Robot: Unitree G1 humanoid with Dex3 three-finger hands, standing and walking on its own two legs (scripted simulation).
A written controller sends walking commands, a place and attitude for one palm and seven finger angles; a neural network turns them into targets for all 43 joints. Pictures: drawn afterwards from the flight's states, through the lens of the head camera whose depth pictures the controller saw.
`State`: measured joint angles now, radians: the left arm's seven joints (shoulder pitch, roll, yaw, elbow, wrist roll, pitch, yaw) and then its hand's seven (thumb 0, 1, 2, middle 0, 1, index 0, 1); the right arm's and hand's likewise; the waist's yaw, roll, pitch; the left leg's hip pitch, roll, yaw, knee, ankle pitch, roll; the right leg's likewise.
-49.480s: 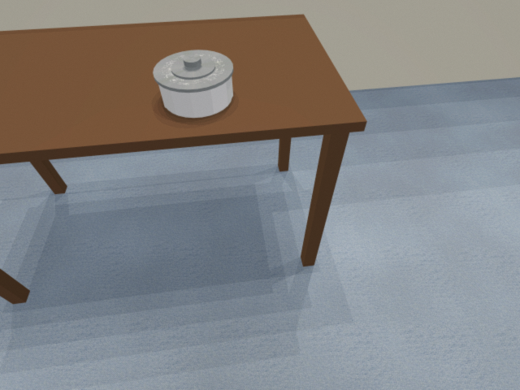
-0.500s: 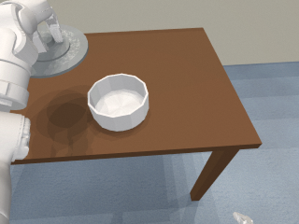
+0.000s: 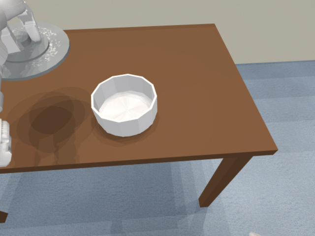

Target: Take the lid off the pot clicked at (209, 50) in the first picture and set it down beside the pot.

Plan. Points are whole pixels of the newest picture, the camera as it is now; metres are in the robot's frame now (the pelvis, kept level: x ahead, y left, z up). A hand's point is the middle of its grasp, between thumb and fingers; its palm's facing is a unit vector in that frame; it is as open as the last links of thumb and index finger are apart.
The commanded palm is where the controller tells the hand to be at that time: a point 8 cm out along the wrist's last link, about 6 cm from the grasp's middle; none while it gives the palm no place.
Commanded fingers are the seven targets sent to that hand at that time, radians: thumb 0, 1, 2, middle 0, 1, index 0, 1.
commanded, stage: move the lid sideways beside the pot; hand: left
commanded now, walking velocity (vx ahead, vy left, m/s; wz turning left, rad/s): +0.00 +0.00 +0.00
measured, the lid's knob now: (19, 39) +0.50 +0.30 +0.24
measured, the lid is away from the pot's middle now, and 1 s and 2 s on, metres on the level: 0.21 0.25 0.24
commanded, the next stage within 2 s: lower the lid onto the table in 0.36 s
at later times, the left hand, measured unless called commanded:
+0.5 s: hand out of the picture +0.45 +0.32 +0.26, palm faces -0.23 -0.09 -0.97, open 6.8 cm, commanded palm +0.45 +0.32 +0.33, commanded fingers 0.00 0.53 1.12 -0.76 -1.09 -0.95 -1.07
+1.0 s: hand (5, 55) +0.46 +0.32 +0.23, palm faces -0.28 -0.13 -0.95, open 6.8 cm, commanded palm +0.45 +0.32 +0.29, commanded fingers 0.00 0.53 1.12 -0.76 -1.09 -0.95 -1.07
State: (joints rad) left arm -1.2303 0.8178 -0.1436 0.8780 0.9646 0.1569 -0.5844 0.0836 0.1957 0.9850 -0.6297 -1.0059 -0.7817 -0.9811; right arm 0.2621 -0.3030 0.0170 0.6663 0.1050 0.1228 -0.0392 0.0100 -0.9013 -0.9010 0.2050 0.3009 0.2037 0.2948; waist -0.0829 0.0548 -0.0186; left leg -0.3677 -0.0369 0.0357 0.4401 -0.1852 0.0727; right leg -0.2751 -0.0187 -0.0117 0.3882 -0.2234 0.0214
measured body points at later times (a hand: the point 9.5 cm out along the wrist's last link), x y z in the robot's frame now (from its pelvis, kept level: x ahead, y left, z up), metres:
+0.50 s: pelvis +0.00 -0.01 +0.00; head +0.05 -0.01 +0.45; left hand +0.45 +0.32 +0.31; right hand +0.09 -0.28 -0.12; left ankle +0.02 +0.07 -0.74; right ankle -0.02 -0.14 -0.74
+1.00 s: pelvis +0.00 +0.00 +0.00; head +0.06 -0.01 +0.45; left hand +0.47 +0.32 +0.28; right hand +0.06 -0.28 -0.12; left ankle +0.02 +0.07 -0.74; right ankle -0.02 -0.14 -0.74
